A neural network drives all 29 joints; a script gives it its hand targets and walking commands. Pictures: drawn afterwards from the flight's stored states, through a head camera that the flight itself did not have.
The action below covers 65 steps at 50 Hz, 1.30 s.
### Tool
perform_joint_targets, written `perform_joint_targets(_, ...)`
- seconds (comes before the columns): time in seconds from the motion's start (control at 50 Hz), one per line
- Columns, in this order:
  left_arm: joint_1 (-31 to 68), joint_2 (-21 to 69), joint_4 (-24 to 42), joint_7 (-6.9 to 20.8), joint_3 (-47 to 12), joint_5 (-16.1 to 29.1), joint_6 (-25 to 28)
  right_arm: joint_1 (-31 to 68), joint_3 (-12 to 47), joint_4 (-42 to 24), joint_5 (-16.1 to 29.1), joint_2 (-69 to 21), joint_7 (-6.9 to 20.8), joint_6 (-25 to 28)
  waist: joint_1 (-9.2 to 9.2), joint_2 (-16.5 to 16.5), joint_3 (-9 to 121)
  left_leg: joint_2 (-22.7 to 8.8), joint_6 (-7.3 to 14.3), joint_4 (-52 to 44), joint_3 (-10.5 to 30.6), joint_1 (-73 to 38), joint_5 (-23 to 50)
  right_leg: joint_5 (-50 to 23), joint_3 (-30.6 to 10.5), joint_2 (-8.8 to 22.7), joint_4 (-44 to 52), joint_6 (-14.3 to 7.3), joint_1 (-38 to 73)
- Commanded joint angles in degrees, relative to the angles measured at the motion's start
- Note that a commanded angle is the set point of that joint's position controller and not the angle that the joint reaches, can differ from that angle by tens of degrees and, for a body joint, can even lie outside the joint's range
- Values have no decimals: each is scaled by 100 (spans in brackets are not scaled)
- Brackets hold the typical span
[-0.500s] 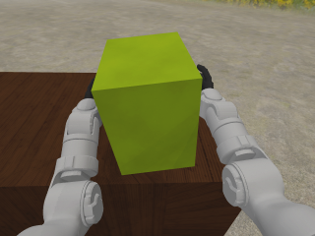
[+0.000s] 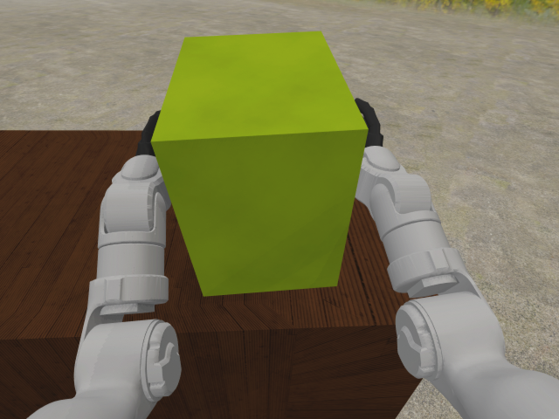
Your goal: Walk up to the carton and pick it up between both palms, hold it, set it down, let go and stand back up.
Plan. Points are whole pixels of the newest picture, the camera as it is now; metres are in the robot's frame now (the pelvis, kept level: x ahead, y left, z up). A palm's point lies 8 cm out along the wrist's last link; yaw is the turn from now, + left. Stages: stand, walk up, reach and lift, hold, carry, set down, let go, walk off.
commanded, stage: reach and lift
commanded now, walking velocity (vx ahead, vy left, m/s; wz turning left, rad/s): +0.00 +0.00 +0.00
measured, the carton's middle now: (262, 163) +0.41 +0.04 +0.21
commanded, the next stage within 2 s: hold in 0.16 s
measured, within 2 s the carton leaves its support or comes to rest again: neither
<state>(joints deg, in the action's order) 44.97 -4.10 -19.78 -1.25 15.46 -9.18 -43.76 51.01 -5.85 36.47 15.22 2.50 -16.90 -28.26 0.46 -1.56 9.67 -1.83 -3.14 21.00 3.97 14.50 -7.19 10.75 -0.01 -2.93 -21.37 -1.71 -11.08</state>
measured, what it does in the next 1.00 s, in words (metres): stands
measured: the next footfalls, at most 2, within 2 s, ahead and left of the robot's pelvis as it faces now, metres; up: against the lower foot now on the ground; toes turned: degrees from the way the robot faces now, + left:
none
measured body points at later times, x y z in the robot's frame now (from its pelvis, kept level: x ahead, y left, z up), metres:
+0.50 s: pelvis +0.00 +0.00 +0.00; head -0.09 +0.01 +0.44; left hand +0.36 +0.18 +0.25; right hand +0.38 -0.11 +0.27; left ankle +0.04 +0.15 -0.74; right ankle +0.00 -0.09 -0.74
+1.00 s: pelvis +0.00 +0.00 +0.00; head -0.08 +0.01 +0.44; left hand +0.36 +0.18 +0.25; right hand +0.39 -0.11 +0.27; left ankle +0.04 +0.15 -0.74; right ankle +0.00 -0.09 -0.74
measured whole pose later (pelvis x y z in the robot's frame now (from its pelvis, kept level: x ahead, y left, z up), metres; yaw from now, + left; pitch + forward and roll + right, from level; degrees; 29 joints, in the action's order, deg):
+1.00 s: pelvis +0.00 +0.00 +0.00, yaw +0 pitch -1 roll +0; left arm 44.6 -3.5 -13.7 -1.8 14.7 -9.2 -53.1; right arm 51.7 -8.5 31.1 16.0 2.5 -17.9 -38.7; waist -0.2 -1.6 11.2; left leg -1.8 -3.1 21.0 4.0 13.3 -7.1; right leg 10.7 0.0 -2.9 -21.4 -1.7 -9.9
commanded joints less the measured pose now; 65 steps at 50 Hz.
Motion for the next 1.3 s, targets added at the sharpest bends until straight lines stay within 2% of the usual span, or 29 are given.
perform_joint_targets(0.0, 4766, 3247, 1218, 913, -2365, 1064, 293, 4892, 2068, -2030, 802, -3378, 583, -196, -976, 169, 2286, 619, 77, -76, -318, -1201, 309, -2416, -72, 225, 304, 741, 1690)
perform_joint_targets(0.02, 4593, 3189, 1012, 940, -2167, 911, 197, 5078, 2040, -2054, 817, -3290, 593, -228, -870, 113, 2119, 591, 128, -117, -330, -1139, 74, -2195, -91, 250, 348, 768, 1670)
perform_joint_targets(0.06, 4548, 3242, 1017, 998, -2302, 1009, 179, 4960, 2021, -2060, 817, -3246, 544, -292, -1007, 158, 2026, 613, 106, -120, -325, -1223, 223, -2419, -103, 278, 351, 766, 1624)
perform_joint_targets(0.12, 4924, 3298, 1665, 958, -2485, 1082, 122, 4985, 2083, -2232, 1043, -3343, 537, -392, -995, 291, 2342, 567, 84, -47, -301, -1360, 435, -2460, -134, 201, 289, 691, 1684)
perform_joint_targets(0.14, 5151, 3317, 1730, 967, -2539, 1169, 148, 4850, 2007, -2160, 997, -3391, 544, -452, -1143, 384, 2263, 604, 85, -94, -296, -1305, 332, -2460, -155, 267, 323, 716, 1529)
perform_joint_targets(0.18, 5396, 3544, 1794, 924, -2826, 1365, 136, 5384, 1944, -2652, 975, -3398, 559, -398, -1096, 344, 2596, 579, 88, -25, -247, -1285, 165, -1922, -113, 177, 354, 624, 1472)
perform_joint_targets(0.22, 5447, 3704, 2276, 834, -3068, 1517, 125, 5365, 2176, -3133, 1134, -3541, 553, -407, -1113, 465, 3214, 581, 52, 80, -209, -1420, 625, -2529, -145, 135, 234, 615, 1718)
perform_joint_targets(0.26, 5439, 3600, 2210, 804, -3081, 1541, 88, 5287, 2152, -2965, 1142, -3501, 521, -514, -1180, 452, 2948, 593, 22, 119, -204, -1334, 662, -2666, -182, 148, 259, 650, 1655)
perform_joint_targets(0.28, 5615, 3712, 2676, 761, -3141, 1555, 60, 5382, 2366, -3240, 1229, -3592, 558, -510, -1093, 492, 3323, 568, 27, 115, -191, -1431, 726, -2602, -140, 79, 230, 634, 1727)
perform_joint_targets(0.32, 5128, 3672, 2186, 738, -2982, 1327, -101, 5252, 2186, -2912, 1175, -3423, 556, -636, -1065, 528, 2724, 528, 12, 33, -213, -1386, 532, -2379, -131, 77, 285, 632, 1540)
perform_joint_targets(0.34, 4940, 3536, 1616, 782, -2730, 1209, -180, 5173, 2023, -2422, 1053, -3189, 567, -720, -1083, 512, 2086, 559, 52, -85, -234, -1252, 106, -1728, -85, 116, 412, 661, 1246)
perform_joint_targets(0.38, 4611, 3285, 871, 892, -2261, 849, -340, 5147, 1783, -1690, 796, -3103, 631, -845, -984, 185, 1188, 530, 155, -290, -256, -914, -579, -1017, -107, 228, 590, 661, 1024)
perform_joint_targets(0.4, 4908, 3423, 1428, 915, -2444, 932, -313, 5008, 1813, -1876, 882, -3227, 636, -787, -1074, 347, 1672, 509, 136, -245, -308, -1096, -376, -956, -104, 201, 543, 631, 1079)
perform_joint_targets(0.42, 4824, 3426, 1238, 946, -2405, 972, -354, 4967, 1660, -1701, 803, -3101, 626, -880, -1174, 241, 1556, 475, 132, -292, -254, -1127, -380, -1024, -84, 186, 571, 610, 1078)
perform_joint_targets(0.44, 5058, 3354, 1219, 954, -2337, 887, -308, 5026, 1651, -1433, 776, -3102, 673, -865, -1104, 425, 1371, 500, 126, -309, -323, -1104, -526, -630, -111, 215, 609, 613, 874)
perform_joint_targets(0.48, 5071, 3320, 1519, 926, -2403, 953, -312, 5039, 1739, -1623, 944, -3122, 711, -930, -992, 443, 1635, 491, 101, -232, -277, -1052, -253, -974, -147, 170, 540, 570, 1056)
perform_joint_targets(0.52, 5561, 3449, 1920, 916, -2807, 1194, -253, 5211, 1759, -1953, 1042, -3172, 700, -865, -1169, 497, 2105, 475, 60, -220, -221, -1160, -159, -1098, -155, 156, 484, 542, 1095)
perform_joint_targets(0.6, 5462, 3579, 2062, 808, -2832, 1258, -269, 5468, 1853, -2338, 1111, -3221, 716, -838, -1026, 473, 2461, 475, 67, -163, -200, -1201, -11, -1235, -110, 67, 459, 518, 1197)
perform_joint_targets(0.62, 5490, 3500, 2497, 754, -2935, 1312, -229, 5201, 1993, -2455, 1146, -3293, 710, -884, -1011, 499, 2758, 486, 70, -101, -201, -1203, 202, -1576, -139, 95, 340, 542, 1419)
perform_joint_targets(0.72, 5550, 3717, 2608, 662, -3198, 1445, -258, 5386, 2170, -2815, 1215, -3379, 714, -823, -1038, 609, 2879, 504, 30, 28, -174, -1302, 455, -1890, -126, 57, 271, 565, 1356)
perform_joint_targets(0.74, 5215, 3656, 2216, 671, -3093, 1311, -370, 5210, 2071, -2514, 1233, -3185, 699, -914, -1079, 748, 2485, 469, 18, 1, -150, -1287, 347, -1770, -91, 35, 320, 544, 1217)
perform_joint_targets(0.78, 5104, 3597, 1695, 739, -2743, 1088, -440, 5163, 1848, -1960, 1055, -3021, 718, -1002, -1044, 453, 1897, 451, 44, -138, -148, -1177, -95, -1024, -103, 56, 513, 524, 960)
perform_joint_targets(0.82, 5163, 3576, 1685, 792, -2823, 1117, -442, 5306, 1815, -2127, 1036, -3059, 695, -968, -1064, 531, 1991, 430, 50, -146, -161, -1204, -193, -1025, -92, 91, 498, 524, 1006)
perform_joint_targets(0.88, 5077, 3448, 1366, 883, -2531, 961, -500, 5103, 1577, -1481, 922, -2953, 729, -1065, -1065, 519, 1280, 454, 70, -278, -196, -1012, -493, -504, -72, 121, 597, 491, 792)
perform_joint_targets(0.98, 5250, 3602, 1866, 849, -2888, 1258, -369, 5370, 1777, -2343, 1059, -3097, 696, -983, -1130, 414, 2341, 453, 66, -118, -197, -1213, 33, -1508, -177, 114, 422, 575, 1212)
perform_joint_targets(1.02, 5602, 3672, 2531, 764, -3154, 1473, -261, 5427, 2122, -2868, 1306, -3276, 659, -924, -1133, 518, 3105, 499, 13, 56, -134, -1325, 453, -2123, -133, 82, 234, 600, 1488)
perform_joint_targets(1.06, 5374, 3674, 2449, 725, -3056, 1341, -313, 5397, 2178, -2729, 1298, -3269, 675, -977, -1028, 513, 2724, 487, 37, 6, -148, -1313, 455, -1985, -134, 86, 251, 605, 1342)
perform_joint_targets(1.12, 5264, 3804, 2528, 692, -3298, 1432, -382, 5406, 2213, -3122, 1396, -3111, 604, -960, -1172, 609, 2981, 500, -53, 115, -76, -1364, 737, -2551, -98, 47, 178, 605, 1575)
perform_joint_targets(1.28, 4513, 3359, 1745, 888, -2620, 966, -647, 4867, 1886, -2109, 1204, -2754, 586, -1238, -1158, 392, 1721, 492, 32, -118, -146, -1181, 101, -1818, -110, 114, 398, 588, 1341)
